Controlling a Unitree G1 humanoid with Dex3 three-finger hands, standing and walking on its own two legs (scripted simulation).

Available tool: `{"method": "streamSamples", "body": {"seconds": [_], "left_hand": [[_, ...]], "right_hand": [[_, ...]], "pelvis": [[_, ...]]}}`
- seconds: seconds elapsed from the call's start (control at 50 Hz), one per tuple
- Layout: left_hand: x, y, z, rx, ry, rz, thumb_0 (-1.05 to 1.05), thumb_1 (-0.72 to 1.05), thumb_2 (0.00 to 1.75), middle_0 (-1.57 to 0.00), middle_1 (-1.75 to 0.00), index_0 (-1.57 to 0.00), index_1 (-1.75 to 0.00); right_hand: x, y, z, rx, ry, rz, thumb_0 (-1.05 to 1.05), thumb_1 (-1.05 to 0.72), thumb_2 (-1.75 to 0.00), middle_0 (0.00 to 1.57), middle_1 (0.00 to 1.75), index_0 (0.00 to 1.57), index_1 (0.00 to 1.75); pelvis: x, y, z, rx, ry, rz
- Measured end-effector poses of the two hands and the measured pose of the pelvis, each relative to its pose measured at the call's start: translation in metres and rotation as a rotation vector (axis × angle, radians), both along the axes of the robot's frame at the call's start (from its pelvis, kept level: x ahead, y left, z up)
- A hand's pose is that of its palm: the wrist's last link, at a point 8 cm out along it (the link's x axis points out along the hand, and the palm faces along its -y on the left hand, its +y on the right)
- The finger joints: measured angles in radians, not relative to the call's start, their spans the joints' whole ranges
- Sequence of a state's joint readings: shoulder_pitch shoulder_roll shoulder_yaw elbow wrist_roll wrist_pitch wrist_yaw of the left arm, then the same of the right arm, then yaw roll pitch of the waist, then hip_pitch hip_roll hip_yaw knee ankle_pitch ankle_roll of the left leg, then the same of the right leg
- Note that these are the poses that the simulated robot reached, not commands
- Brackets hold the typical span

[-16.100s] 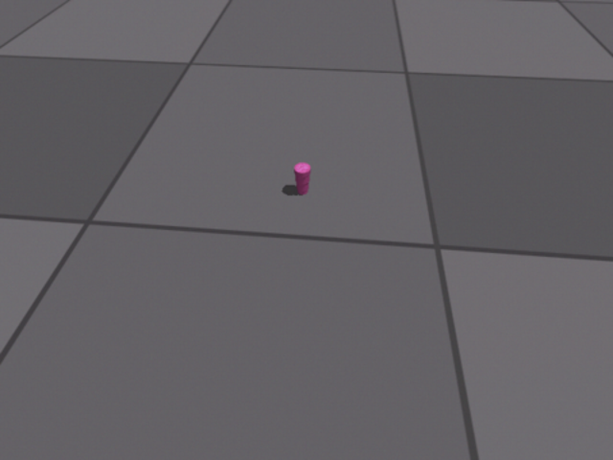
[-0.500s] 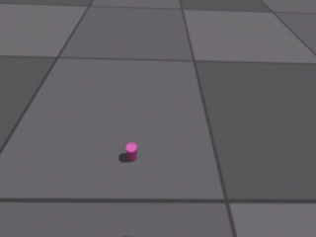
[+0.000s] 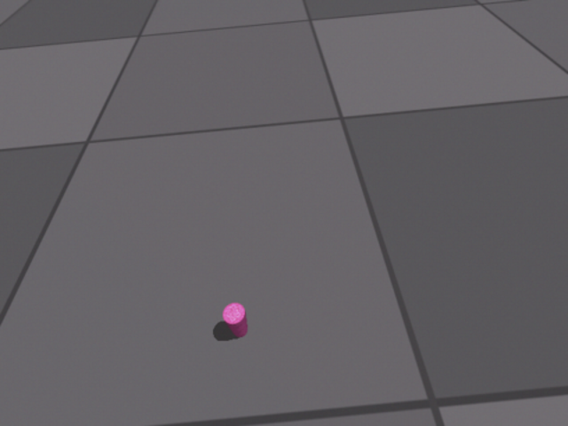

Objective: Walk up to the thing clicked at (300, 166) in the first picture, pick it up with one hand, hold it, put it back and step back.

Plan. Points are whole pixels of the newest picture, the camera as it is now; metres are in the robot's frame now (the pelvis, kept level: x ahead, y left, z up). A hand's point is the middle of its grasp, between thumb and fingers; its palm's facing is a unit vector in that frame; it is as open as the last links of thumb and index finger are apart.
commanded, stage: walk up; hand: left
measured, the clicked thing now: (237, 322) +0.56 +0.22 -0.69
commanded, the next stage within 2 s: stand in 1.92 s
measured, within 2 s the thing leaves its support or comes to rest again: neither
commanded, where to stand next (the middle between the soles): +0.23 +0.00 m, yaw +2 degrees
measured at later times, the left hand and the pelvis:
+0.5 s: hand (109, 416) +0.18 +0.31 -0.15, palm faces -0.08 -0.93 -0.35, open 7.4 cm; pelvis +0.13 +0.04 +0.00, yaw -1 degrees
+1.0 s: hand (152, 343) +0.29 +0.26 -0.13, palm faces -0.05 -0.94 -0.34, open 7.4 cm; pelvis +0.17 +0.02 +0.01, yaw -1 degrees
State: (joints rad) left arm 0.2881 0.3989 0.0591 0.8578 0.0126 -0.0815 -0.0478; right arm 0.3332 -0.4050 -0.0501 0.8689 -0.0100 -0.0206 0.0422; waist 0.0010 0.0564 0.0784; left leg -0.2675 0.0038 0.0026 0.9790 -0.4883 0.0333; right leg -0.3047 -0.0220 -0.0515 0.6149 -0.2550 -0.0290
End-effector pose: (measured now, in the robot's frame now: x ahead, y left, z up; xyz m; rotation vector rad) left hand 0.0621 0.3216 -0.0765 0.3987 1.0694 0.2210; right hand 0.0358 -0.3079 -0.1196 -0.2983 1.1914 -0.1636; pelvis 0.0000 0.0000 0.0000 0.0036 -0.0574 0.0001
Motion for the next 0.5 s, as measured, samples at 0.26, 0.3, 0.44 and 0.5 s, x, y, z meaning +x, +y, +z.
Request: {"method": "streamSamples", "body": {"seconds": [0.26,0.3,0.44,0.5], "left_hand": [[0.048,0.019,-0.019,-0.050,0.059,0.023,0.01,0.90,0.90,-0.21,-0.31,-0.21,-0.30],[0.059,0.029,-0.033,-0.053,0.078,0.029,0.01,0.90,0.90,-0.21,-0.31,-0.21,-0.30],[0.098,0.036,-0.040,-0.073,0.131,0.009,0.01,0.90,0.90,-0.21,-0.30,-0.20,-0.30],[0.110,0.035,-0.037,-0.068,0.146,-0.004,0.01,0.90,0.90,-0.21,-0.30,-0.20,-0.30]], "right_hand": [[0.132,0.019,0.028,-0.056,-0.098,0.087,0.01,-0.91,-0.90,0.20,0.30,0.20,0.30],[0.147,0.025,0.027,-0.086,-0.117,0.085,0.01,-0.91,-0.90,0.20,0.30,0.20,0.30],[0.165,0.039,0.043,-0.099,-0.129,0.050,0.01,-0.91,-0.90,0.20,0.30,0.20,0.30],[0.167,0.037,0.043,-0.105,-0.112,0.040,0.01,-0.90,-0.90,0.21,0.30,0.20,0.30]], "pelvis": [[0.081,0.024,0.001,-0.025,0.009,0.014],[0.094,0.033,-0.007,-0.015,0.005,0.013],[0.122,0.040,0.001,-0.013,0.008,-0.007],[0.132,0.040,0.004,-0.012,0.012,-0.016]]}}
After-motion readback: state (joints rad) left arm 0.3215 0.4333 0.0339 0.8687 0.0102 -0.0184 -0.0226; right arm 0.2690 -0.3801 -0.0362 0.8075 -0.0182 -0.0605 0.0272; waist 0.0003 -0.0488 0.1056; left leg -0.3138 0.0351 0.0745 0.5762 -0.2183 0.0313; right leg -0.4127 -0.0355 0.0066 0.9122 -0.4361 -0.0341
